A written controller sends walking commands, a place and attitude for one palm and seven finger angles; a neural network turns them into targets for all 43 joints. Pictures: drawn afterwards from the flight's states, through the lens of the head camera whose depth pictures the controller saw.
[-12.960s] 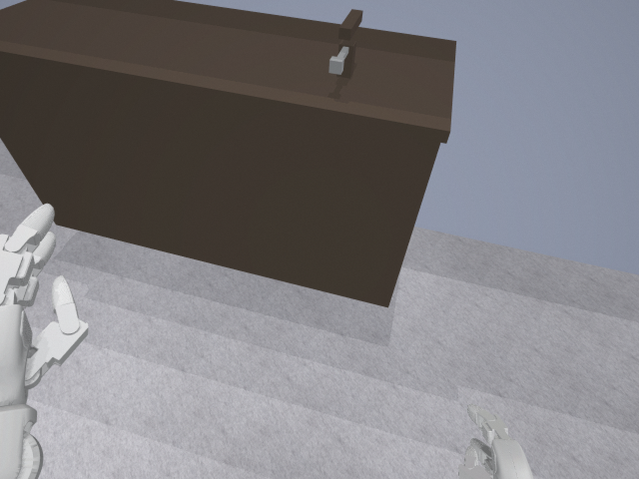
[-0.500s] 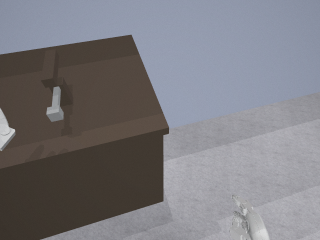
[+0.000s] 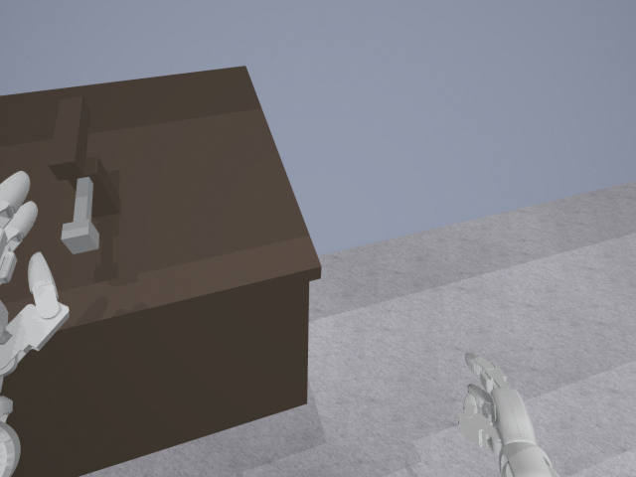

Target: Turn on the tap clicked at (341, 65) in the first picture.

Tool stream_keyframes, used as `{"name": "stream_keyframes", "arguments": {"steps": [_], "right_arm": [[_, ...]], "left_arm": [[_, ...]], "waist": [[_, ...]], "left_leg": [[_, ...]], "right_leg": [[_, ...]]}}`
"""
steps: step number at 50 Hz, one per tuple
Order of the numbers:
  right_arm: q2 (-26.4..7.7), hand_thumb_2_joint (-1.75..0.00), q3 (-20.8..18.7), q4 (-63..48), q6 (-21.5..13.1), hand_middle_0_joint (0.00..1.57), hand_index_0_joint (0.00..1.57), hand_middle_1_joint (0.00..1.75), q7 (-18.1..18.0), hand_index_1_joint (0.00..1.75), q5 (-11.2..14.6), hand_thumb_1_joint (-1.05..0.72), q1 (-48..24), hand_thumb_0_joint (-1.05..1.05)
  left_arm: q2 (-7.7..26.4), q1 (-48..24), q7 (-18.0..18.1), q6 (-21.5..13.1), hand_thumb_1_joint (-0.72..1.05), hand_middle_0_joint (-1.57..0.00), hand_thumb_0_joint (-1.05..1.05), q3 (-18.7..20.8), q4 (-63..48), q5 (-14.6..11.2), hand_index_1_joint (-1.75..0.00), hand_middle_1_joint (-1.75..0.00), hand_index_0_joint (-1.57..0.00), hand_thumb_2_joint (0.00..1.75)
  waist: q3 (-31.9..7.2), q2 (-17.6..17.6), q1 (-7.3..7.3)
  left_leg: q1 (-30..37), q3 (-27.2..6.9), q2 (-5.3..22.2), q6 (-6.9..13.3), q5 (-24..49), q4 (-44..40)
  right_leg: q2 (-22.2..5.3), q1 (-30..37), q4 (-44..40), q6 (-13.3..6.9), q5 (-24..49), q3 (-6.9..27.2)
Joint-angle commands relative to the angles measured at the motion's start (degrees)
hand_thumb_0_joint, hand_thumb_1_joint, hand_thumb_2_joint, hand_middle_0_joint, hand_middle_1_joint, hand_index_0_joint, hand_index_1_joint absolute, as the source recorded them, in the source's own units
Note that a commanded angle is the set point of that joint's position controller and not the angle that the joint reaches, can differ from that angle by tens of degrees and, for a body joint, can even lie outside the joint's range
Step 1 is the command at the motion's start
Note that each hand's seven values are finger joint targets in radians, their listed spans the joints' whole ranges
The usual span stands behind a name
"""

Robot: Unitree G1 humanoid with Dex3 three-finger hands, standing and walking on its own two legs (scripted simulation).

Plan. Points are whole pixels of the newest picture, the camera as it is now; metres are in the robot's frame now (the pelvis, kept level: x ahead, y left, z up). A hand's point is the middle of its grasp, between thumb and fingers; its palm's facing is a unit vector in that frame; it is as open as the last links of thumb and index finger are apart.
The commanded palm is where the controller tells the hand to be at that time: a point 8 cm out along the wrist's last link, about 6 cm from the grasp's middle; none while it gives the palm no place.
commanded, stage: come to a stop and stand still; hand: left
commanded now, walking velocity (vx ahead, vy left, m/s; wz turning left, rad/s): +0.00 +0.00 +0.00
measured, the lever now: (81, 236) +0.34 +0.32 +0.11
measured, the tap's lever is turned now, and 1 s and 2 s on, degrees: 0 0 0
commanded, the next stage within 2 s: look again from close up in 0.68 s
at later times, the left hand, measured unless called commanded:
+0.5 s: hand out of the picture +0.17 +0.29 +0.16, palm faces +0.42 -0.83 -0.37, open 7.4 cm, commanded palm +0.12 +0.32 +0.18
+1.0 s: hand (18, 349) +0.19 +0.28 +0.15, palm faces +0.43 -0.83 -0.35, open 7.4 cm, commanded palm +0.13 +0.31 +0.18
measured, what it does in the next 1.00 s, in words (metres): stands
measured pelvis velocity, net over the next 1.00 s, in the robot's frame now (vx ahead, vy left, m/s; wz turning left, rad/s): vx -0.03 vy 0.03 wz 0.01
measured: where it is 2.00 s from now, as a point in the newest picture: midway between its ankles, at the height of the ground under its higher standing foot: outside the picture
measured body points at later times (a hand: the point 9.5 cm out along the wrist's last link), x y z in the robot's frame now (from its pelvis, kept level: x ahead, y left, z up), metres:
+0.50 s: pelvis -0.04 +0.04 +0.00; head -0.04 +0.04 +0.45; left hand +0.14 +0.33 +0.18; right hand +0.13 -0.19 -0.07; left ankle +0.00 +0.10 -0.74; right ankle -0.03 -0.11 -0.74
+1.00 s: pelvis -0.03 +0.03 +0.00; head -0.02 +0.03 +0.45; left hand +0.16 +0.32 +0.17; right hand +0.16 -0.20 -0.07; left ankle +0.00 +0.10 -0.74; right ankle -0.03 -0.11 -0.74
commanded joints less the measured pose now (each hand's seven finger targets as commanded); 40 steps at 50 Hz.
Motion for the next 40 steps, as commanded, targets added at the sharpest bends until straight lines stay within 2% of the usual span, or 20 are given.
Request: {"name": "stream_keyframes", "arguments": {"steps": [1, 4, 6, 7, 9, 11, 12, 16, 17, 18, 20, 24, 26, 27, 28, 31, 32, 34, 36, 40], "right_arm": [[-5.9, -0.9, -2.7, -7.5, -1.1, 0.2, 0.2, 0.3, -0.8, 0.3, 0.5, -0.9, -1.6, 0.0], [-5.8, -0.9, -2.4, -7.9, -0.8, 0.2, 0.2, 0.3, -1.3, 0.3, 0.5, -0.9, -2.1, 0.0], [-5.8, -0.9, -2.0, -8.3, -1.1, 0.2, 0.2, 0.3, -1.5, 0.3, 0.4, -0.9, -2.5, 0.0], [-5.9, -0.9, -1.9, -8.5, -1.3, 0.2, 0.2, 0.3, -1.8, 0.3, 0.2, -0.9, -3.2, 0.0], [-5.5, -0.9, -1.5, -8.9, -1.8, 0.2, 0.2, 0.3, -1.9, 0.3, 0.2, -0.9, -3.1, 0.0], [-5.4, -0.9, -1.4, -9.0, -2.2, 0.2, 0.2, 0.3, -2.0, 0.3, 0.0, -0.9, -2.8, 0.0], [-5.7, -0.9, -1.5, -9.0, -2.3, 0.2, 0.2, 0.3, -2.1, 0.3, -0.2, -0.9, -3.1, 0.0], [-5.6, -0.9, -1.6, -8.7, -2.4, 0.2, 0.2, 0.3, -1.7, 0.3, -0.3, -0.9, -2.0, 0.0], [-5.7, -0.9, -1.7, -8.6, -2.3, 0.2, 0.2, 0.3, -1.8, 0.3, -0.4, -0.9, -2.1, 0.0], [-5.5, -0.9, -1.7, -8.4, -2.2, 0.2, 0.2, 0.3, -1.7, 0.3, -0.2, -0.9, -1.9, 0.0], [-5.8, -0.9, -1.9, -8.2, -2.2, 0.2, 0.2, 0.3, -1.7, 0.3, -0.2, -0.9, -1.3, 0.0], [-6.0, -0.9, -2.1, -8.0, -2.5, 0.2, 0.2, 0.3, -1.9, 0.3, 0.1, -0.9, -1.1, 0.0], [-6.1, -0.9, -2.2, -7.9, -2.9, 0.2, 0.2, 0.3, -1.9, 0.3, 0.1, -0.9, -1.0, 0.0], [-6.2, -0.9, -2.2, -7.8, -3.1, 0.2, 0.2, 0.3, -2.1, 0.3, 0.1, -0.9, -1.4, 0.0], [-6.1, -0.9, -2.1, -7.8, -3.3, 0.2, 0.2, 0.3, -2.1, 0.3, 0.0, -0.9, -1.2, 0.0], [-5.8, -0.9, -2.2, -7.7, -3.9, 0.2, 0.2, 0.3, -2.1, 0.3, -0.2, -0.9, -1.2, 0.0], [-6.0, -0.9, -2.3, -7.6, -3.8, 0.2, 0.2, 0.3, -2.2, 0.3, -0.4, -0.9, -1.6, 0.0], [-5.5, -0.9, -2.2, -7.5, -4.0, 0.2, 0.2, 0.3, -2.0, 0.3, -0.5, -0.9, -1.4, 0.0], [-5.5, -0.9, -2.3, -7.3, -3.8, 0.2, 0.2, 0.3, -1.8, 0.3, -0.5, -0.9, -1.3, 0.0], [-5.4, -0.9, -2.3, -7.1, -3.4, 0.2, 0.2, 0.3, -1.7, 0.3, -0.5, -0.9, -1.3, 0.0]], "left_arm": [[6.9, -1.2, 0.7, -1.3, 0.9, -0.2, 0.0, 4.7, -1.9, -0.4, -0.3, -0.3, -0.2, 0.9], [6.6, -5.0, 0.4, -1.0, 0.9, -0.2, 0.0, 2.8, -2.8, -0.2, -0.3, -0.3, -0.2, 0.9], [7.1, -8.0, 0.4, -1.0, 0.9, -0.2, 0.0, 2.0, -5.4, -0.1, -0.3, -0.3, -0.2, 0.9], [8.9, -10.6, 0.7, -1.0, 0.9, -0.2, 0.0, 3.0, -8.0, 0.1, -0.3, -0.3, -0.2, 0.9], [8.1, -11.1, 0.9, -1.0, 0.9, -0.2, 0.0, 2.0, -8.9, 0.1, -0.3, -0.3, -0.2, 0.9], [8.7, -10.3, 1.4, -1.0, 0.9, -0.2, 0.0, 2.9, -9.6, 0.2, -0.3, -0.3, -0.2, 0.9], [10.3, -10.7, 1.6, -1.1, 0.9, -0.2, 0.0, 4.5, -11.1, 0.3, -0.3, -0.3, -0.2, 0.9], [8.1, -5.5, 1.6, -1.4, 0.9, -0.2, 0.0, 4.0, -8.4, 0.1, -0.3, -0.3, -0.2, 0.9], [8.7, -4.2, 1.6, -1.4, 0.9, -0.2, 0.0, 5.1, -7.2, 0.1, -0.3, -0.3, -0.2, 0.9], [7.3, -3.5, 1.5, -1.3, 0.9, -0.2, 0.0, 4.0, -6.0, 0.0, -0.3, -0.3, -0.2, 0.9], [6.7, -2.9, 1.4, -1.2, 0.9, -0.2, 0.0, 3.6, -4.1, 0.1, -0.3, -0.3, -0.2, 0.9], [5.7, -5.5, 1.3, -1.2, 0.9, -0.2, 0.0, 2.1, -3.0, 0.7, -0.3, -0.3, -0.2, 0.9], [5.8, -8.0, 1.4, -1.4, 0.9, -0.2, 0.0, 1.6, -4.3, 1.1, -0.3, -0.3, -0.2, 0.9], [7.1, -10.3, 1.6, -1.6, 0.9, -0.2, 0.0, 2.5, -6.2, 1.2, -0.3, -0.3, -0.2, 0.9], [6.7, -10.9, 1.7, -1.8, 0.9, -0.2, 0.0, 2.0, -6.5, 1.5, -0.3, -0.3, -0.2, 0.9], [7.2, -10.4, 2.1, -1.9, 0.9, -0.2, 0.0, 2.8, -7.1, 1.6, -0.3, -0.3, -0.2, 0.9], [8.7, -10.6, 2.2, -2.0, 0.9, -0.2, 0.0, 4.2, -8.2, 1.6, -0.3, -0.3, -0.2, 0.9], [7.2, -8.9, 2.2, -2.1, 0.9, -0.2, 0.0, 3.2, -8.0, 1.4, -0.3, -0.3, -0.2, 0.9], [6.9, -7.0, 2.2, -2.0, 0.9, -0.2, 0.0, 3.2, -7.3, 1.2, -0.3, -0.3, -0.2, 0.9], [6.4, -5.0, 1.8, -1.6, 0.9, -0.2, 0.0, 3.1, -5.4, 0.8, -0.3, -0.3, -0.2, 0.9]], "waist": [[-10.2, -1.9, -1.16], [-9.2, -1.1, -1.0], [-8.8, 1.5, -0.94], [-8.7, 3.0, -0.71], [-8.2, 4.2, -0.63], [-8.3, 4.8, -0.43], [-9.2, 6.7, -0.24], [-8.8, 5.8, -0.34], [-8.9, 6.0, -0.18], [-8.1, 5.5, -0.38], [-6.7, 3.9, -0.49], [-5.3, 3.2, -0.64], [-5.4, 4.0, -0.69], [-6.0, 5.6, -0.68], [-6.0, 5.8, -0.65], [-7.2, 4.1, -0.26], [-8.4, 5.1, -0.13], [-8.7, 3.9, -0.21], [-8.9, 4.0, -0.35], [-8.4, 3.2, -0.46]], "left_leg": [[7.8, -2.1, 2.2, 0.0, 18.3, -1.8], [7.8, -2.7, 2.2, 0.0, 14.5, -4.6], [7.7, -2.8, 2.0, 0.0, 12.2, -6.4], [8.0, -2.9, 2.0, -0.3, 11.0, -7.5], [7.1, -3.4, 2.2, -0.3, 7.9, -9.2], [5.8, -4.0, 2.1, -0.4, 5.8, -10.1], [6.1, -4.0, 2.0, -0.7, 5.5, -10.5], [4.0, -5.5, 2.5, -1.1, 1.7, -12.1], [3.9, -6.0, 2.9, -1.4, 0.3, -13.0], [3.2, -6.2, 3.4, -1.3, -1.5, -13.5], [1.3, -7.0, 3.8, -1.4, -6.0, -15.0], [-0.5, -8.0, 4.6, -1.2, -12.1, -17.3], [-1.0, -8.2, 4.5, -1.0, -13.8, -17.7], [-0.6, -8.4, 4.4, -1.3, -14.0, -18.1], [-1.2, -9.0, 4.7, -1.1, -14.6, -18.5], [-0.5, -8.6, 4.3, -0.9, -11.7, -17.0], [0.7, -8.2, 4.0, -1.2, -9.6, -16.3], [1.9, -7.5, 3.4, -1.4, -6.2, -14.5], [2.7, -6.6, 2.9, -1.5, -3.6, -13.1], [2.9, -6.1, 2.7, -1.8, -1.8, -12.6]], "right_leg": [[-5.1, -0.5, -4.0, 0.3, 27.1, 4.3], [-4.6, -1.7, -5.2, 0.3, 21.4, 3.7], [-4.0, -1.8, -5.9, 0.5, 17.8, 2.9], [-3.7, -2.2, -6.1, 0.6, 16.2, 2.6], [-3.3, -1.6, -6.2, 0.7, 13.3, 1.6], [-3.1, -0.3, -6.3, 0.5, 11.8, 1.2], [-3.0, -0.2, -6.0, 0.5, 11.4, 1.1], [-2.7, 0.3, -5.9, 0.2, 8.7, 0.8], [-2.5, 0.0, -5.6, 0.4, 7.7, 0.5], [-2.5, -0.3, -5.8, 0.5, 7.0, 0.5], [-2.1, -0.9, -5.8, 0.8, 5.2, 0.4], [-1.7, -1.7, -4.7, 1.3, 3.8, 0.4], [-1.7, -1.3, -4.1, 1.2, 3.8, 0.4], [-1.4, -1.4, -3.4, 1.4, 4.0, 0.4], [-1.4, -0.6, -2.6, 1.4, 4.4, 0.1], [-1.8, 0.6, -2.9, 1.0, 5.6, 0.2], [-2.0, 0.6, -3.1, 0.9, 6.1, 0.4], [-2.5, 0.2, -4.1, 0.5, 6.6, 0.7], [-2.7, -0.1, -5.1, 0.3, 7.2, 1.1], [-2.6, -1.2, -5.7, 0.4, 7.5, 1.1]]}}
